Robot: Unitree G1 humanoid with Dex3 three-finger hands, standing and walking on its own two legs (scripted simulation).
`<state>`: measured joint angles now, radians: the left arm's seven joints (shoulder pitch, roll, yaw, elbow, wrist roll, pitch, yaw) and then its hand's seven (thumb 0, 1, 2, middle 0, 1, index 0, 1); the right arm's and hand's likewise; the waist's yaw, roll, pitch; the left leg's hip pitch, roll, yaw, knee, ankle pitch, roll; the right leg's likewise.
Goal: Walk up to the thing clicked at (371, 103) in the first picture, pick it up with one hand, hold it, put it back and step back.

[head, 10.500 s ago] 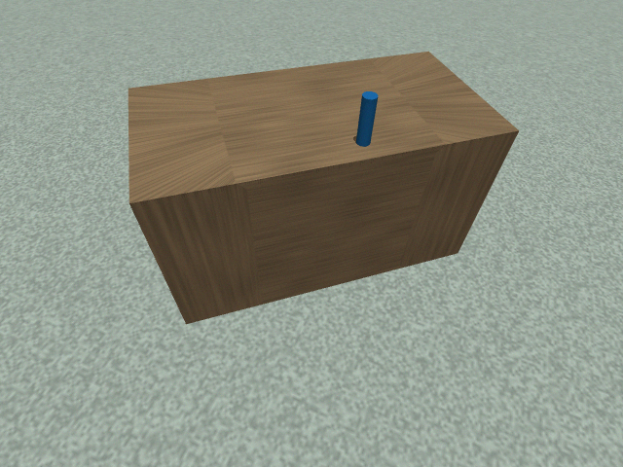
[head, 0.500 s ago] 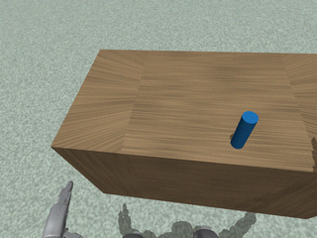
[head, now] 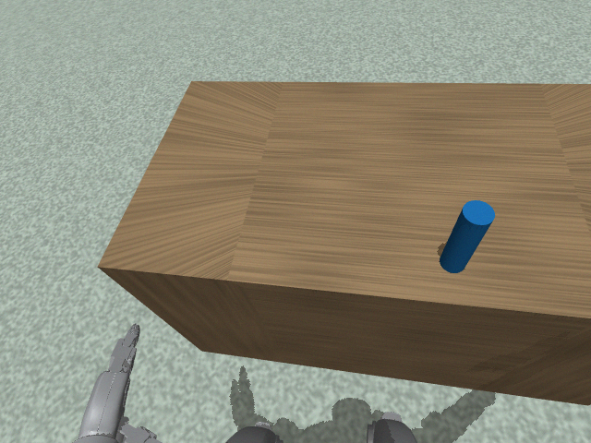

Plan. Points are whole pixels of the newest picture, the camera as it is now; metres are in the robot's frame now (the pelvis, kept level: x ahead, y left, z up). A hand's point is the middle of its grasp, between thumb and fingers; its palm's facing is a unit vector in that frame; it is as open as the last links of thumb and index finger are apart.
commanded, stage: go down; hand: right
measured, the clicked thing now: (464, 240) +0.43 -0.20 -0.04
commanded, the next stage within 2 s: approach in 0.94 s
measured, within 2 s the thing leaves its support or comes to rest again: neither
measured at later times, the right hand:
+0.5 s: hand out of the picture +0.36 -0.38 +0.07, palm faces +0.19 +0.98 +0.01, open 17.5 cm
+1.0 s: hand out of the picture +0.35 -0.37 +0.07, palm faces +0.16 +0.99 +0.01, open 17.5 cm
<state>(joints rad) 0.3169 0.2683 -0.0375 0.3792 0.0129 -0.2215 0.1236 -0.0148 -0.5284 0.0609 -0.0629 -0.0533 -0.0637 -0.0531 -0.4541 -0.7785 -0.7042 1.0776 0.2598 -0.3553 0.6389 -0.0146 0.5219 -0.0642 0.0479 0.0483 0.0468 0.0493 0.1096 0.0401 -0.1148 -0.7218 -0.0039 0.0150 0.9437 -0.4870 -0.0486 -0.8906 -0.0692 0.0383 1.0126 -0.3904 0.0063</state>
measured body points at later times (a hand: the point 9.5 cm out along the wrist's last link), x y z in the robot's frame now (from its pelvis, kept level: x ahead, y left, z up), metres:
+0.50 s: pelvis +0.00 +0.00 +0.00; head +0.08 -0.06 +0.44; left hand +0.16 +0.25 -0.02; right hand +0.34 -0.44 +0.07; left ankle -0.02 +0.16 -0.67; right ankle +0.05 -0.12 -0.68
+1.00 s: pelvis +0.00 +0.00 +0.00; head +0.07 -0.05 +0.44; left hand +0.16 +0.26 -0.02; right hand +0.33 -0.42 +0.07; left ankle -0.02 +0.16 -0.67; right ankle +0.05 -0.12 -0.68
